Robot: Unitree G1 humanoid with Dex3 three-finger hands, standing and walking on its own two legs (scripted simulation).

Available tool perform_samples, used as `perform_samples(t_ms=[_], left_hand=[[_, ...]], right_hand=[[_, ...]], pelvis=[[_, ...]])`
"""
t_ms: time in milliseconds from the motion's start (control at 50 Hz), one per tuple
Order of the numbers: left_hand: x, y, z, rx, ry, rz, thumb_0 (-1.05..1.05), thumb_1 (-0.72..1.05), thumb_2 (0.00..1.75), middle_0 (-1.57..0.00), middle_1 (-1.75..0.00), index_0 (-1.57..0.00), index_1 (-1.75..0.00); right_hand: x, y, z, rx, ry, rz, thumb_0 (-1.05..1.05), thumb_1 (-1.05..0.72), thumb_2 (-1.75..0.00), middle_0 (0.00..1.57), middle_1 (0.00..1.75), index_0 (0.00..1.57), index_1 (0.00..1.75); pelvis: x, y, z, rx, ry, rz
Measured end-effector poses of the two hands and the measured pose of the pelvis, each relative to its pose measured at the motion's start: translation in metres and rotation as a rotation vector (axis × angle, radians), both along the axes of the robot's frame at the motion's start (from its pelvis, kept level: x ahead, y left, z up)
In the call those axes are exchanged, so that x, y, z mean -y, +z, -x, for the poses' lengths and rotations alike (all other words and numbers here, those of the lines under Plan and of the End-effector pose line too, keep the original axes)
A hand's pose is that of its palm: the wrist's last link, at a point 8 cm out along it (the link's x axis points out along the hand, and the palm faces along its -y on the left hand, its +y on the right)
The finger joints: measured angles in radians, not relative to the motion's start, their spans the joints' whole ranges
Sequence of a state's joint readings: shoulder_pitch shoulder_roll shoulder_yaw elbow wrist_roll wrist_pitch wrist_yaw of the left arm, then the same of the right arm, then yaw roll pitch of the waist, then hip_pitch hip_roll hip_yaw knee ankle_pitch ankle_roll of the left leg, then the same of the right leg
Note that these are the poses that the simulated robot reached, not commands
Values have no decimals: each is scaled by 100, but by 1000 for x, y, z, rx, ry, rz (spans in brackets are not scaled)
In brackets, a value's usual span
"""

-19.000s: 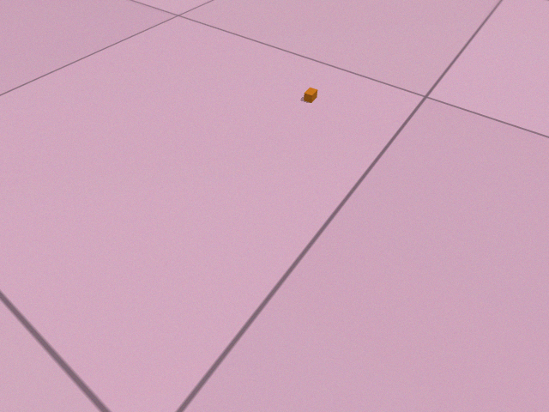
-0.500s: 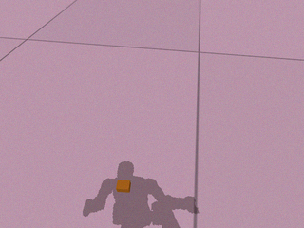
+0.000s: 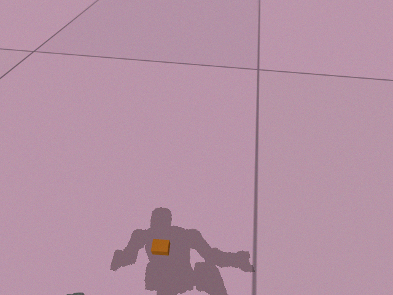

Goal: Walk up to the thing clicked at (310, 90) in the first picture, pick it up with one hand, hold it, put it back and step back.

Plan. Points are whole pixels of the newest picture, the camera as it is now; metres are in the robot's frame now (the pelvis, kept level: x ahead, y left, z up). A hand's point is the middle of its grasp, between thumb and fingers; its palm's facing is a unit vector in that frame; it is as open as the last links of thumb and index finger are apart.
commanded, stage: walk up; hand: left
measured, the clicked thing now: (160, 247) +0.46 +0.22 -0.75
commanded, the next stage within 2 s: stand in 0.86 s
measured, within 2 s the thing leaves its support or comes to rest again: neither
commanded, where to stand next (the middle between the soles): +0.07 +0.00 m, yaw -1 degrees
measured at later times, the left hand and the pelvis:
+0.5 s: hand out of the picture +0.07 +0.25 -0.15, palm faces +0.01 -0.94 -0.35, open 7.4 cm; pelvis +0.00 -0.01 +0.00, yaw +1 degrees
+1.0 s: hand out of the picture +0.07 +0.25 -0.15, palm faces +0.01 -0.94 -0.35, open 7.4 cm; pelvis +0.00 -0.01 +0.00, yaw +1 degrees
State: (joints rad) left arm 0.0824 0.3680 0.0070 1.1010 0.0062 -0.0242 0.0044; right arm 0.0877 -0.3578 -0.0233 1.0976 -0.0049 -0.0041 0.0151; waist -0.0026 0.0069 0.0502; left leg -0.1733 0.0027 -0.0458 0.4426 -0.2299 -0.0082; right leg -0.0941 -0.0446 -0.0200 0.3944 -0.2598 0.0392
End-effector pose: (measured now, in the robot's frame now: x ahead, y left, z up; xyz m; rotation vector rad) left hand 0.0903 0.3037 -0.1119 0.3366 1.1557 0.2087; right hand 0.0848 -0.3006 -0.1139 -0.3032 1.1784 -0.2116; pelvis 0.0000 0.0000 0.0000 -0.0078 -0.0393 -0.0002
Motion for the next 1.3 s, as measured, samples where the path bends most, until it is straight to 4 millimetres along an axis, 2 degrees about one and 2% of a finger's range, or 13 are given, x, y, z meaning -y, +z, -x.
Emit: perform_samples(t_ms=[100, 180, 440, 620, 880, 1080, 1300], left_hand=[[2, 2, -1, 6, 8, -2, 0, 90, 90, -20, -30, -20, -30], [4, 2, 2, -2, 16, 1, 0, 90, 90, -20, -30, -20, -30], [9, -3, 22, -47, 40, 13, 0, 90, 90, -20, -30, -20, -30], [8, -4, 28, -56, 50, 17, 0, 90, 90, -20, -30, -20, -30], [7, -3, 24, -48, 59, 16, 0, 90, 90, -20, -30, -20, -30], [13, -3, 28, -65, 41, 26, 0, 90, 90, -20, -30, -20, -30], [19, -3, 39, -64, 24, 30, 0, 90, 90, -20, -30, -20, -30]], right_hand=[[0, 2, -12, 21, 13, -5, 1, -91, -90, 21, 30, 21, 30], [0, 2, -14, 19, 21, -9, 1, -91, -90, 21, 30, 21, 30], [2, -1, 4, -36, 18, -11, 1, -90, -90, 21, 30, 21, 30], [1, -3, 14, -63, 14, -10, 1, -91, -90, 21, 30, 21, 30], [-1, -3, 9, -59, 25, -9, 1, -90, -90, 21, 30, 21, 30], [2, 2, 1, -15, 34, 2, 1, -90, -90, 21, 30, 21, 30], [8, 3, 17, -21, 29, 1, 1, -90, -90, 21, 30, 21, 30]], pelvis=[[2, 1, -1, 5, 3, -1], [4, 1, -1, 7, 6, -2], [7, 3, 2, 12, 13, -1], [7, 3, 3, 10, 19, 0], [6, 3, 0, 5, 24, -2], [9, 5, 7, 7, 9, -4], [13, 5, 18, 14, 7, -3]])
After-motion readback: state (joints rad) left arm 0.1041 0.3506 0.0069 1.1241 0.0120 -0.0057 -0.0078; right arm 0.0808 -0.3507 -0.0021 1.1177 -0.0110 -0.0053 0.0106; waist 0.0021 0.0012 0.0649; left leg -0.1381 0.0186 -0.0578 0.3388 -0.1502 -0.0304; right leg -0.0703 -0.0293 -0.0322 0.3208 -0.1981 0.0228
